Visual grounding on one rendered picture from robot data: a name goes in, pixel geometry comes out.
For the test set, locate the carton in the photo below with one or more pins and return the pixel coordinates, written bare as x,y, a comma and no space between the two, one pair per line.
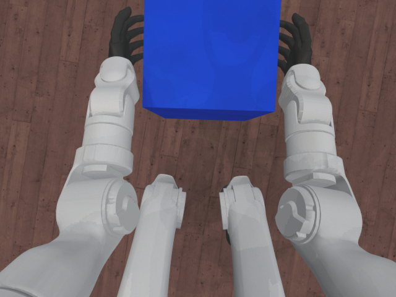
210,59

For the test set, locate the robot right upper arm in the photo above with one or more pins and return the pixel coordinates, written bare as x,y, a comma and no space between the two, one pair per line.
324,226

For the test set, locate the right robot forearm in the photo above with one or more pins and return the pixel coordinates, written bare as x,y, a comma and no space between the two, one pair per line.
311,156

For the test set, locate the robot left thigh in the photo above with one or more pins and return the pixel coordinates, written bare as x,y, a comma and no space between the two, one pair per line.
147,269

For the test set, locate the left robot forearm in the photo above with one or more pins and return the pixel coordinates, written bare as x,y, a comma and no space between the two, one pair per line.
106,147

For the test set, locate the robot right hand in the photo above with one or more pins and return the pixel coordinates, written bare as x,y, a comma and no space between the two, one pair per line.
299,51

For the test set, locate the right robot shin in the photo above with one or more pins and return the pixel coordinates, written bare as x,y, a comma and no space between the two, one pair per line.
244,180

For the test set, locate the robot left upper arm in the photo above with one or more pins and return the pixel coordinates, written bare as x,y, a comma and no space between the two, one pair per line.
92,216

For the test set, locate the robot left hand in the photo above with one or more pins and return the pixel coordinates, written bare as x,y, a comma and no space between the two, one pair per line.
120,36

